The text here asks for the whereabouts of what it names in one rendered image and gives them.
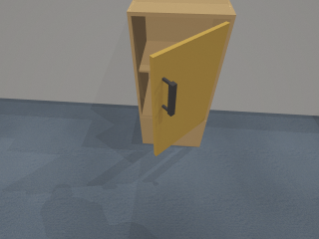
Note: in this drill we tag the handle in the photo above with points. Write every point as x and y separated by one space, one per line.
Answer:
171 97

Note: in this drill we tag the cupboard door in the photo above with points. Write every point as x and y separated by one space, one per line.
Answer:
192 64

